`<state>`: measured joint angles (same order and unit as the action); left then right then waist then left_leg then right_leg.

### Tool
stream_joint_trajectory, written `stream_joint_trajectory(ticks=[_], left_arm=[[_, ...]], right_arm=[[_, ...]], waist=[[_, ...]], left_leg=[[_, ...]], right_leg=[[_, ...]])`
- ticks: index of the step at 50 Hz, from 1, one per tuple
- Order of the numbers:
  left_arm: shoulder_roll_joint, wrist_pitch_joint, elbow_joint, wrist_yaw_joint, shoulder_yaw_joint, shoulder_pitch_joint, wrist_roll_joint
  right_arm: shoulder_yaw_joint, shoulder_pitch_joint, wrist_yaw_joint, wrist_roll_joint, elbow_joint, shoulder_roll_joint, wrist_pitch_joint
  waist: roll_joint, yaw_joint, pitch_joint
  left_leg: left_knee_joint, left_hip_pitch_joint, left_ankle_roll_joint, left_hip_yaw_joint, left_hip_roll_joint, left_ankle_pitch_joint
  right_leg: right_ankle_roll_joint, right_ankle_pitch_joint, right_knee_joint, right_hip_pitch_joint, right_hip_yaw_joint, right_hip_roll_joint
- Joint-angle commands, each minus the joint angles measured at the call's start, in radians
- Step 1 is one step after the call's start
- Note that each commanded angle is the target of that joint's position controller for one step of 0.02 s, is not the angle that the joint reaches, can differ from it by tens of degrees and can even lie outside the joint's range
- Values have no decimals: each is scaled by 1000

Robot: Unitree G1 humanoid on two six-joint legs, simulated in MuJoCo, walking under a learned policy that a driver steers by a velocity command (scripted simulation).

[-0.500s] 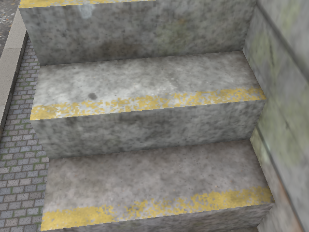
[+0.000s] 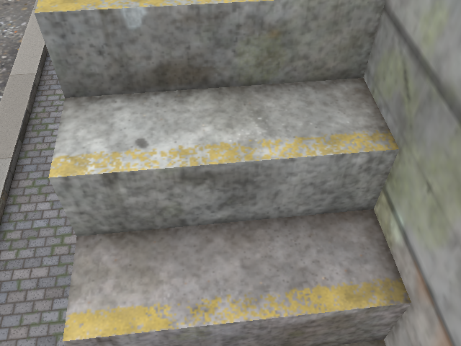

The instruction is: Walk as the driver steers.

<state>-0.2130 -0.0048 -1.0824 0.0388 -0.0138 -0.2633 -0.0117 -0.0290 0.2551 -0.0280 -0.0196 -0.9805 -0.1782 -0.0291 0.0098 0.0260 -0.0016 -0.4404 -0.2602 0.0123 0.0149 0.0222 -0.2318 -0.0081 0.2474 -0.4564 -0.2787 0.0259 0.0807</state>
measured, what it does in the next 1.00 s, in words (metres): climbs: right foot 0.21 m higher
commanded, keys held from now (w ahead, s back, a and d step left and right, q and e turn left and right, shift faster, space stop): w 1.00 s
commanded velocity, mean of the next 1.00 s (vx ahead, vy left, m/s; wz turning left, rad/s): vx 0.43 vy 0.00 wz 0.00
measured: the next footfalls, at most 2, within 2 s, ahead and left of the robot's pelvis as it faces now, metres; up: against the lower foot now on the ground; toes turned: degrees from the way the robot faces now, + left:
right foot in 0.94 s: +0.25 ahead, -0.06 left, +0.21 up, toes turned -3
left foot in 1.50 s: +0.51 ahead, +0.22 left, +0.41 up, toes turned +8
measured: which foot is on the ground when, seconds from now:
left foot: down 0.00-0.96, up 0.98-1.00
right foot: down 0.00-0.60, up 0.62-0.92, down 0.94-1.00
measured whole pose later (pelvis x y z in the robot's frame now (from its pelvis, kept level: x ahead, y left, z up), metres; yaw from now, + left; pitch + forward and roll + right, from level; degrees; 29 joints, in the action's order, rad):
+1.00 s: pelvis +0.16 +0.02 +0.08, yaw +1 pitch +0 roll -3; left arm -0.17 -0.01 -0.73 -0.01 0.07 -0.11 -0.06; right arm 0.00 0.33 0.00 -0.03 -1.04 -0.24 0.05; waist 0.01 -0.04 0.00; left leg -0.80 -0.16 0.10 0.07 0.03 -0.02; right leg 0.11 0.62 -1.30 -0.69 0.17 -0.05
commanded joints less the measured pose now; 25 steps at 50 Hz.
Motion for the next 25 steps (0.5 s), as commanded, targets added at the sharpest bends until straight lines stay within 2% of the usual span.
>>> stream_joint_trajectory(ticks=[1,6,7,9,10,12,13,15,17,19,20,21,22,23,24,25], left_arm=[[-144,-3,43,11,-28,-6,8],[-119,-26,66,9,-15,1,11],[-113,-32,69,8,-11,-5,6],[-118,-38,67,3,-7,-16,10],[-119,-40,66,3,-5,-36,15],[-136,-34,94,8,-3,-19,14],[-137,-31,104,7,-2,-19,13],[-136,-28,122,1,6,-26,2],[-143,-30,129,-9,14,-46,-2],[-156,-28,137,-18,17,-57,-3],[-154,-35,141,-35,21,-56,-13],[-170,-39,134,-43,17,-86,-13],[-210,-29,138,-33,5,-115,-5],[-220,-17,133,-23,-1,-165,-6],[-239,-4,121,-9,-8,-214,-11],[-258,17,120,3,-19,-186,-18]], right_arm=[[-18,30,-4,-1,31,-96,25],[-17,24,2,-5,41,-112,42],[-16,0,2,-4,46,-112,44],[-14,11,7,-5,43,-111,48],[-4,7,15,9,46,-105,56],[9,9,27,-6,42,-96,82],[12,9,33,-8,40,-100,89],[6,32,45,-11,18,-131,96],[5,31,50,0,27,-144,90],[7,-12,50,4,46,-153,84],[3,-52,49,1,76,-183,89],[5,-74,47,4,91,-178,91],[6,-83,37,16,95,-172,95],[13,-133,39,18,116,-160,105],[27,-188,48,22,137,-121,119],[37,-172,60,27,133,-76,130]], waist=[[42,12,-55],[-28,10,-31],[-38,4,-24],[-34,7,-10],[-29,6,20],[3,8,24],[3,8,28],[-35,5,58],[-45,9,100],[-34,-7,123],[-53,-21,101],[-21,-36,120],[32,-59,160],[59,-95,150],[118,-115,124],[215,-88,78]], left_leg=[[92,-84,94,35,24,-215],[116,-39,115,85,41,-209],[115,-32,116,87,41,-182],[101,-19,117,77,35,-124],[70,-2,113,65,24,-103],[49,-29,114,48,20,-48],[39,-20,114,43,19,5],[7,47,104,33,19,269],[-30,125,106,24,24,505],[-69,122,104,0,20,686],[-114,109,104,-5,7,768],[-158,79,96,-13,7,813],[-213,32,74,-2,23,818],[-295,-60,46,-18,7,737],[-395,-183,6,-47,-12,568],[-533,-346,-40,-71,-45,167]], right_leg=[[137,347,152,-45,-110,64],[141,214,84,-76,-59,24],[139,173,82,-70,-46,15],[147,117,66,-44,-41,13],[152,110,58,-35,-42,23],[163,89,46,14,-63,37],[166,40,34,23,-61,39],[156,-152,-44,38,-20,19],[153,-294,-87,40,8,12],[151,-334,-100,86,10,11],[164,-382,-76,89,11,10],[175,-417,-66,139,1,19],[201,-431,-40,222,-21,35],[226,-466,15,289,-75,73],[259,-557,72,357,-142,126],[324,-661,113,409,-220,213]])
